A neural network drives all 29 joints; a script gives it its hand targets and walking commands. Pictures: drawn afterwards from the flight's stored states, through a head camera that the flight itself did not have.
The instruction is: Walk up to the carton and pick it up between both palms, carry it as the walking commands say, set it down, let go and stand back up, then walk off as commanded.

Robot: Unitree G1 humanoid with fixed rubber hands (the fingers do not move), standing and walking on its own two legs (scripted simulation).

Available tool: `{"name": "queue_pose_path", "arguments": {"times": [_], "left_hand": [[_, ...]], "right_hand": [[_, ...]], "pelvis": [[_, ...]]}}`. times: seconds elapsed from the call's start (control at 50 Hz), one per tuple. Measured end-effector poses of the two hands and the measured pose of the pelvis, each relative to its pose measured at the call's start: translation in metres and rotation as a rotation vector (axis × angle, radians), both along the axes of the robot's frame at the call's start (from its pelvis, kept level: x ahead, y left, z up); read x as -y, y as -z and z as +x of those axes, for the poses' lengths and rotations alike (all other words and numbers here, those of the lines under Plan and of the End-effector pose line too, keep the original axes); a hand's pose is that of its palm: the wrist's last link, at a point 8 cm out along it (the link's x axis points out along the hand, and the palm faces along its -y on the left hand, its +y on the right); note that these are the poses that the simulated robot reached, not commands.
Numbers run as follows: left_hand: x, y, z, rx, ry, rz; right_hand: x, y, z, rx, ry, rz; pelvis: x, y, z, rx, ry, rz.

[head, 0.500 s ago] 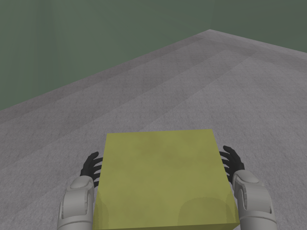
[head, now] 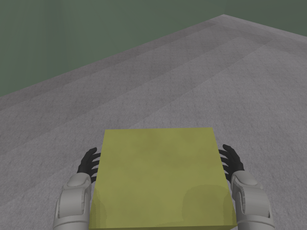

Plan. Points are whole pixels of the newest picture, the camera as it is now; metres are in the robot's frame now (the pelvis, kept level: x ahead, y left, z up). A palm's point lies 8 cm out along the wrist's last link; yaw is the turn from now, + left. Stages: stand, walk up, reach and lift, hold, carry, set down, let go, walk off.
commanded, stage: hold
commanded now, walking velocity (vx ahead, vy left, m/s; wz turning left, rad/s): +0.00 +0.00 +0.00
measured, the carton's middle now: (159, 186) +0.26 +0.01 -0.04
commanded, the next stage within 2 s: carry in 0.60 s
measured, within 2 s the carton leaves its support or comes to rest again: neither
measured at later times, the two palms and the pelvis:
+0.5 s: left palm (83, 166) +0.27 +0.20 +0.05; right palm (236, 167) +0.27 -0.18 +0.05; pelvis -0.02 +0.02 +0.00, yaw +0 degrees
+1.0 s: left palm (104, 140) +0.35 +0.16 +0.06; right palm (244, 139) +0.34 -0.22 +0.07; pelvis +0.08 -0.02 -0.02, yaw +0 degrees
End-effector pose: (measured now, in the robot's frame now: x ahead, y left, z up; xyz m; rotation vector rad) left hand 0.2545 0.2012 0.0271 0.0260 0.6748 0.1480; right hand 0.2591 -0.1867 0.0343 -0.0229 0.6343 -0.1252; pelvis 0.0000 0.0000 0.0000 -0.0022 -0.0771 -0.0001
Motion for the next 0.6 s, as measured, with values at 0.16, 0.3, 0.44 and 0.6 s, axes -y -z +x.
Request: {"name": "queue_pose_path", "arguments": {"times": [0.16,0.3,0.44,0.6], "left_hand": [[-0.003,-0.011,-0.001,0.048,0.01,-0.002],[-0.007,-0.009,0.001,0.016,0.021,0.0],[-0.006,-0.018,0.014,0.037,0.035,0.01],[0.002,-0.016,0.022,0.018,0.036,-0.004]], "right_hand": [[-0.003,-0.013,-0.004,0.047,0.01,-0.003],[-0.007,-0.011,-0.005,0.015,0.014,-0.01],[-0.006,-0.02,0.005,0.036,0.024,-0.006],[0.002,-0.014,0.006,0.017,0.041,0.004]], "pelvis": [[-0.002,0.001,-0.013,0.01,-0.003,0.002],[-0.007,0.002,-0.024,0.024,-0.004,0.003],[-0.014,0.002,-0.027,0.01,-0.004,0.004],[-0.018,0.001,-0.013,-0.001,-0.001,0.004]]}}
